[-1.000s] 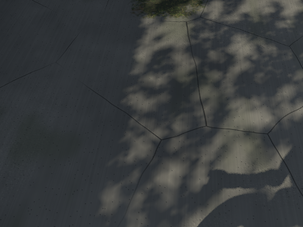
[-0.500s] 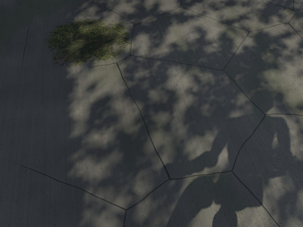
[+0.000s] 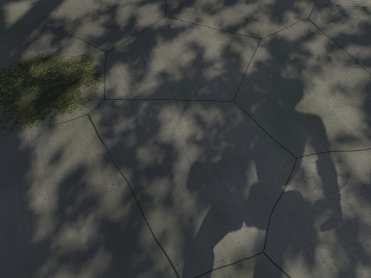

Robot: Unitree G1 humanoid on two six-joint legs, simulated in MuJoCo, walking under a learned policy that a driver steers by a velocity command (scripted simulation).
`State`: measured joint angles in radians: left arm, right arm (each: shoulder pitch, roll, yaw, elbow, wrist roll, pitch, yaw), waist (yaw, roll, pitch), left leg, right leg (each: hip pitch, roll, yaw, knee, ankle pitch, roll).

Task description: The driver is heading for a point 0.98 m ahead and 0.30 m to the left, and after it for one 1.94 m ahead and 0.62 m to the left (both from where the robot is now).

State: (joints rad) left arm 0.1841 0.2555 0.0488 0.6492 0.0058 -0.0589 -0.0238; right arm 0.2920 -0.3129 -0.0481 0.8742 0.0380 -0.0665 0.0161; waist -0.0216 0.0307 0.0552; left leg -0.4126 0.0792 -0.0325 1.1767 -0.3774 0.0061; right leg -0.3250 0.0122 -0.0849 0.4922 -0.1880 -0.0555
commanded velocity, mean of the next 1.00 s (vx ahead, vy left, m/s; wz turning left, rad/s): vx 0.34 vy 0.00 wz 0.48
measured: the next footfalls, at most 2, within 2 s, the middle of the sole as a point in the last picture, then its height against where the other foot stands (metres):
left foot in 0.38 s outside the picture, level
right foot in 0.84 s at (181, 243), level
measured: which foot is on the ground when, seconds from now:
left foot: up 0.00-0.36, down 0.38-0.84, up 0.86-1.00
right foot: down 0.00-0.40, up 0.42-0.82, down 0.84-1.00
